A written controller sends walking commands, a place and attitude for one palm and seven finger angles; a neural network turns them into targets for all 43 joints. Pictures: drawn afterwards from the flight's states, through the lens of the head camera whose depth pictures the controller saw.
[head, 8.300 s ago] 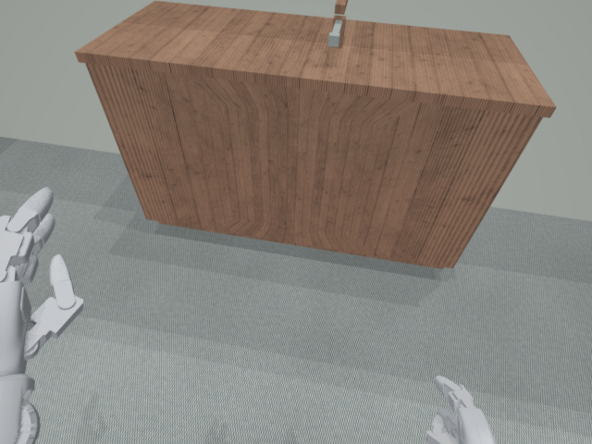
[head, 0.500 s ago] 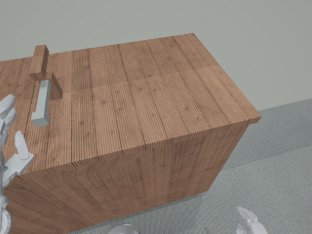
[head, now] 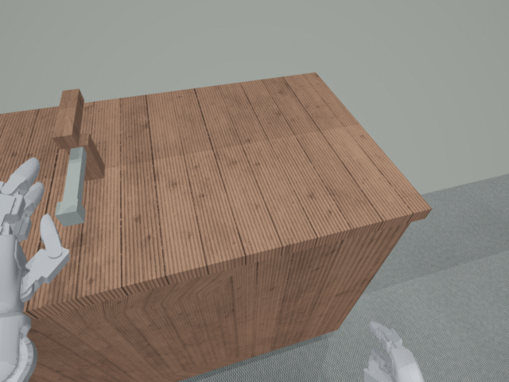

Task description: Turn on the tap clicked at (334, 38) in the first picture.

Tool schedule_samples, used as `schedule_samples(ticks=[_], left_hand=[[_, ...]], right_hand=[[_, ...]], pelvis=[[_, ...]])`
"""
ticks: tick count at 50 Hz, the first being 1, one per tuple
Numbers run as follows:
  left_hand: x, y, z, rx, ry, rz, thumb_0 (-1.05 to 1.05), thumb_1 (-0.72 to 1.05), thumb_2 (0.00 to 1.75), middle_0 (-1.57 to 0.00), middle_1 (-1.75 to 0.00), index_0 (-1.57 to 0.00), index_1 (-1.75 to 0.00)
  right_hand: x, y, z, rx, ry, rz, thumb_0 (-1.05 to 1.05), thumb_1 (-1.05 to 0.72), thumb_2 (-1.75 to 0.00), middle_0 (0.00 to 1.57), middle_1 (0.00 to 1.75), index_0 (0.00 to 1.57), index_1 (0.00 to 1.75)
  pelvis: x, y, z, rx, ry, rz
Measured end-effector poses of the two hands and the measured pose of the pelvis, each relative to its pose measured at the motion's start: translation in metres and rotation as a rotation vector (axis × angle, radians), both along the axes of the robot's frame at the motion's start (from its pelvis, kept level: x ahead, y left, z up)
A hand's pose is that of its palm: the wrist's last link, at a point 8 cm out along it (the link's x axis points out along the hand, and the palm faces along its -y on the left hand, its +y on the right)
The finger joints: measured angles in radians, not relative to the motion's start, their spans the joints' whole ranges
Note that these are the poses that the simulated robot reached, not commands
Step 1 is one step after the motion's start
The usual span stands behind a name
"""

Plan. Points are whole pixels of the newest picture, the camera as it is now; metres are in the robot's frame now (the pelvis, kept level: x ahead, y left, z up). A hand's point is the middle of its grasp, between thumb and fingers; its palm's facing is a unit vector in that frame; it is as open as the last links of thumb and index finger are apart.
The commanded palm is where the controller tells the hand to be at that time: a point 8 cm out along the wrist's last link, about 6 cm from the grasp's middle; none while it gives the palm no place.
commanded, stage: come to a stop and stand still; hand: left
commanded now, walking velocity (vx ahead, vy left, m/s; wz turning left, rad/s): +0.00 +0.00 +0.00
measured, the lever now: (70, 212) +0.30 +0.30 +0.11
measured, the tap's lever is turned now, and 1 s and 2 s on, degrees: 0 0 0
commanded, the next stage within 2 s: look again from close up in 0.90 s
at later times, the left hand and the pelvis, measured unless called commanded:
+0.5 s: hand (65, 248) +0.22 +0.25 +0.16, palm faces +0.28 -0.86 -0.43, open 7.4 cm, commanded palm +0.16 +0.30 +0.18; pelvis +0.00 +0.02 +0.00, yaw -1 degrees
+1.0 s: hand (26, 259) +0.21 +0.29 +0.16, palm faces +0.39 -0.84 -0.38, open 7.4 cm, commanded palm +0.14 +0.32 +0.18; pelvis -0.01 +0.04 +0.00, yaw +0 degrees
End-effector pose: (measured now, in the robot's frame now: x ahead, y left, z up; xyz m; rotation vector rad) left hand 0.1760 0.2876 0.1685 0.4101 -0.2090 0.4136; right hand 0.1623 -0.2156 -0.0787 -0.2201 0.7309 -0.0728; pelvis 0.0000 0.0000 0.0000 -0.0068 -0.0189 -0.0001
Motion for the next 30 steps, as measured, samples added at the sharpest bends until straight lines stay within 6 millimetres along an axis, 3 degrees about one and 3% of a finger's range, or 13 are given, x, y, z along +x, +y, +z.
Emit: schedule_samples(ticks=[10, 15, 17, 20, 25, 30], left_hand=[[-0.001, 0.000, 0.011, 0.030, -0.029, -0.064, 0.02, 0.89, 0.89, -0.21, -0.30, -0.21, -0.30], [0.017, 0.031, 0.050, 0.220, -0.175, -0.048, 0.02, 0.89, 0.89, -0.22, -0.30, -0.22, -0.30], [0.021, 0.038, 0.055, 0.222, -0.196, -0.031, 0.02, 0.89, 0.89, -0.21, -0.30, -0.22, -0.30], [0.021, 0.028, 0.043, 0.188, -0.152, -0.078, 0.02, 0.90, 0.90, -0.21, -0.30, -0.21, -0.30], [0.013, 0.007, 0.005, 0.112, -0.011, -0.181, 0.02, 0.90, 0.90, -0.21, -0.30, -0.21, -0.30], [0.011, 0.022, -0.005, 0.106, 0.035, -0.141, 0.02, 0.89, 0.89, -0.22, -0.30, -0.22, -0.30]], right_hand=[[-0.001, -0.010, 0.020, -0.046, -0.049, -0.044, 0.01, -0.91, -0.90, 0.21, 0.30, 0.20, 0.30], [-0.005, 0.001, 0.013, -0.038, -0.041, 0.041, 0.01, -0.91, -0.90, 0.20, 0.30, 0.20, 0.30], [-0.008, 0.003, 0.010, -0.009, -0.038, 0.046, 0.01, -0.91, -0.90, 0.20, 0.30, 0.20, 0.30], [-0.015, 0.004, 0.008, 0.018, -0.044, 0.024, 0.01, -0.91, -0.90, 0.21, 0.30, 0.20, 0.30], [-0.024, 0.004, 0.005, -0.002, -0.013, -0.010, 0.01, -0.91, -0.90, 0.21, 0.30, 0.20, 0.30], [-0.023, 0.008, 0.001, -0.028, 0.031, -0.004, 0.01, -0.91, -0.90, 0.21, 0.30, 0.20, 0.30]], pelvis=[[-0.002, 0.006, 0.004, -0.009, 0.006, 0.001], [-0.012, 0.006, -0.001, -0.005, 0.015, 0.014], [-0.012, 0.008, -0.002, -0.005, 0.022, 0.001], [-0.009, 0.014, -0.002, -0.003, 0.026, -0.019], [-0.004, 0.022, -0.001, 0.002, 0.022, -0.023], [-0.004, 0.026, -0.001, -0.001, 0.018, 0.000]])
